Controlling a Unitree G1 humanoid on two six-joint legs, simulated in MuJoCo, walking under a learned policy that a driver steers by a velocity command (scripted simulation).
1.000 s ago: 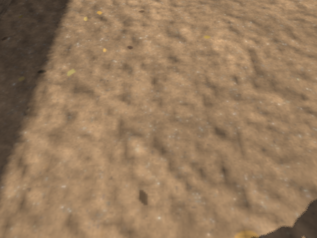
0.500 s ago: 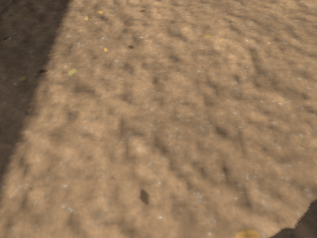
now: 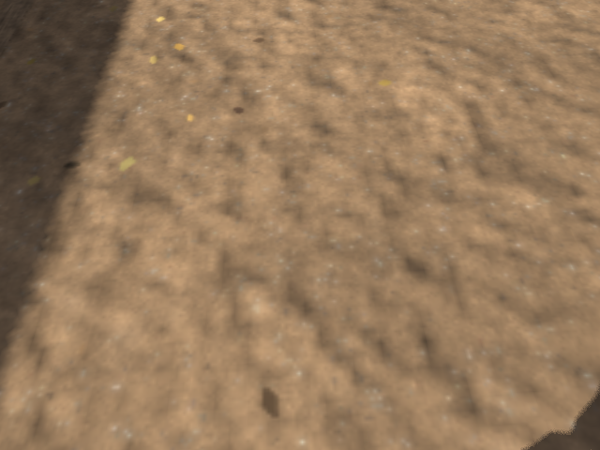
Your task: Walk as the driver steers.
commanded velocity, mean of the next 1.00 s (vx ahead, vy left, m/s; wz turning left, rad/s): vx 0.45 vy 0.00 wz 0.00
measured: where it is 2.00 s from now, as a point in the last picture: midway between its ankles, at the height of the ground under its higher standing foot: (315, 237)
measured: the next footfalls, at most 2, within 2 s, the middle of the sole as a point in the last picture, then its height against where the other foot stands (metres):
left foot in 0.54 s outside the picture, level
right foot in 1.10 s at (366, 351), level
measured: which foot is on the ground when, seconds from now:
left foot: down 0.00-0.04, up 0.06-0.52, down 0.54-1.00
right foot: down 0.00-0.56, up 0.58-1.00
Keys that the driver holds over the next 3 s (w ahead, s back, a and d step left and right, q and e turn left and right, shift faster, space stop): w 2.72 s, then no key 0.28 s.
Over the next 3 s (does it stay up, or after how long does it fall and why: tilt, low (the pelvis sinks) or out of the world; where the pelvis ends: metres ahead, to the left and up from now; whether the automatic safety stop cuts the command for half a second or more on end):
stays up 1.61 0.05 0.01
